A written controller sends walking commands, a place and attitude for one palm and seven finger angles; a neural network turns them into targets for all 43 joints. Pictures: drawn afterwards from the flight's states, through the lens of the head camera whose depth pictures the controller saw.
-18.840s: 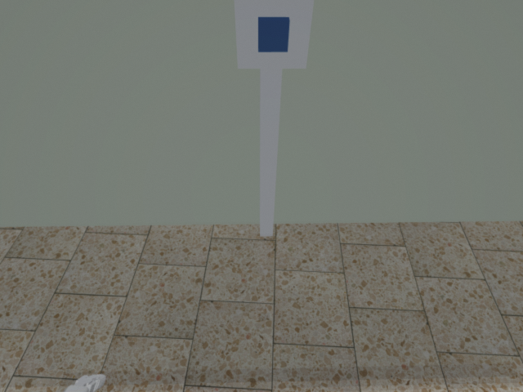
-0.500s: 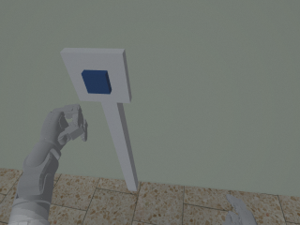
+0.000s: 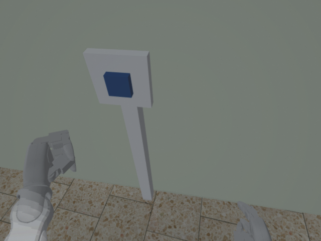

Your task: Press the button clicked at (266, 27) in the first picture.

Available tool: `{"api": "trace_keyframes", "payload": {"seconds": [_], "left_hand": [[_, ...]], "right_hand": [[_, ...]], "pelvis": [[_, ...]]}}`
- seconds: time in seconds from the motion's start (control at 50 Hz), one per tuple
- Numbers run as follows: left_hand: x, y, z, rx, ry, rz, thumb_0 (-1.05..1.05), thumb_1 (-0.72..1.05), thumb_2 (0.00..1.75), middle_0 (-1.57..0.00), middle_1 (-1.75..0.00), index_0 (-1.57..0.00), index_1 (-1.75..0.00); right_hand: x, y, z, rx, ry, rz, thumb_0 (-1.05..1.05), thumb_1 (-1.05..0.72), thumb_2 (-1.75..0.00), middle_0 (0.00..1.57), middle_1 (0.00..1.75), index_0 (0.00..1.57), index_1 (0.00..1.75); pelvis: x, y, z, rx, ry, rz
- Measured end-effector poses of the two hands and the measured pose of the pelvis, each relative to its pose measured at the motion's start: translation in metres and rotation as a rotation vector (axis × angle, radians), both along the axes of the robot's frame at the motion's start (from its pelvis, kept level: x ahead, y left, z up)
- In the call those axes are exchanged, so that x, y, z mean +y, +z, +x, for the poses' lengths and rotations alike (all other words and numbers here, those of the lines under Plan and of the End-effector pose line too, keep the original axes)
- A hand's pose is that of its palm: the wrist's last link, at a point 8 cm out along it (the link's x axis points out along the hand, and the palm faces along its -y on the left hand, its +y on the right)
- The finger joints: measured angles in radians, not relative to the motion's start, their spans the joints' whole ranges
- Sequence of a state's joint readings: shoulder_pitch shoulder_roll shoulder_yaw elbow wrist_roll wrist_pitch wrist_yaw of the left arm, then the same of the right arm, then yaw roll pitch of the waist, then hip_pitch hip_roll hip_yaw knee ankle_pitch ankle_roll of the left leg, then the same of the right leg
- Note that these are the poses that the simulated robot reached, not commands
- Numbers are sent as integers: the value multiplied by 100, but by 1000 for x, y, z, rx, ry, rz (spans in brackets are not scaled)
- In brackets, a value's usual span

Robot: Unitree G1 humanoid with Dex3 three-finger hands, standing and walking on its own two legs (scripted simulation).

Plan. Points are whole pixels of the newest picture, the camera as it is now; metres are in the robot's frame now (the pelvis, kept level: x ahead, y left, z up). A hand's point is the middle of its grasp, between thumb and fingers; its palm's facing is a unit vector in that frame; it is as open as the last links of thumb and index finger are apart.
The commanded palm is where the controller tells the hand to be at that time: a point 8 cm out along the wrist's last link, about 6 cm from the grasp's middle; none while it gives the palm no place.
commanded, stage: draw the hand back to the body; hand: left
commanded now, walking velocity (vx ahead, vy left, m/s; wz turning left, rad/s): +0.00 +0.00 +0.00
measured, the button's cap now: (119, 84) +0.49 +0.19 +0.15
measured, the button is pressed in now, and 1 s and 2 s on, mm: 0 0 0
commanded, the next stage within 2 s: step back with the hand held close in 0.68 s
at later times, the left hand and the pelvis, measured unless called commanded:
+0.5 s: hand (39, 171) +0.19 +0.26 +0.16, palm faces +0.42 -0.82 -0.39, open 3.1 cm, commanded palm +0.14 +0.29 +0.17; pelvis +0.02 +0.02 +0.00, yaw +0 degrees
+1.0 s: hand (44, 168) +0.20 +0.25 +0.16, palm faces +0.35 -0.82 -0.45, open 3.1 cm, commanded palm +0.14 +0.29 +0.17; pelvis +0.01 +0.01 +0.00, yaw -1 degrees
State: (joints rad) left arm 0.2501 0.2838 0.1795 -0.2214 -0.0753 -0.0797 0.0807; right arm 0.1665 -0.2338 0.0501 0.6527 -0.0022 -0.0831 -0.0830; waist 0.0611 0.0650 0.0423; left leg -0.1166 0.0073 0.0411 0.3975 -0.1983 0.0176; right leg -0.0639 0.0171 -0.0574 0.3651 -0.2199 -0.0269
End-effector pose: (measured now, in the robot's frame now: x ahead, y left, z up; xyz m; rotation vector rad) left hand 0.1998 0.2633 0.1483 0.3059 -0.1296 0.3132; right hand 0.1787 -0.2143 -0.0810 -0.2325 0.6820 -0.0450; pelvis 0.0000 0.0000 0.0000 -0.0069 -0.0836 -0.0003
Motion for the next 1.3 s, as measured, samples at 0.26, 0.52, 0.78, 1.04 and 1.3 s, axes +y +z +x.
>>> {"api": "trace_keyframes", "payload": {"seconds": [0.26, 0.52, 0.78, 1.04, 1.3], "left_hand": [[17, 16, -25, -16, 40, 82, 1, 89, 90, -130, -150, -131, -150], [32, 24, -52, -10, 110, 132, 1, 89, 90, -131, -150, -131, -150], [26, 25, -49, -29, 99, 123, 1, 89, 90, -131, -150, -131, -150], [25, 25, -42, 25, 6, 208, 1, 89, 90, -130, -150, -131, -150], [38, 23, -73, -10, -22, 243, 1, 88, 90, -130, -150, -131, -150]], "right_hand": [[11, 0, 9, 14, -8, 15, 1, -90, -90, 20, 30, 21, 30], [16, 7, 25, -23, 14, 0, 1, -90, -90, 20, 30, 21, 30], [19, 6, 19, -22, 17, 11, 1, -90, -90, 20, 30, 21, 30], [-7, 1, -7, 58, -96, -25, 1, -90, -90, 20, 30, 21, 30], [-4, 4, -47, 59, -145, -53, 1, -90, -90, 20, 30, 20, 30]], "pelvis": [[12, 0, 15, -7, -9, -1], [16, -1, 19, -5, -1, -5], [13, -1, 16, -9, -2, -5], [17, -2, 4, 87, -16, -10], [27, -8, -31, 99, -23, -13]]}}
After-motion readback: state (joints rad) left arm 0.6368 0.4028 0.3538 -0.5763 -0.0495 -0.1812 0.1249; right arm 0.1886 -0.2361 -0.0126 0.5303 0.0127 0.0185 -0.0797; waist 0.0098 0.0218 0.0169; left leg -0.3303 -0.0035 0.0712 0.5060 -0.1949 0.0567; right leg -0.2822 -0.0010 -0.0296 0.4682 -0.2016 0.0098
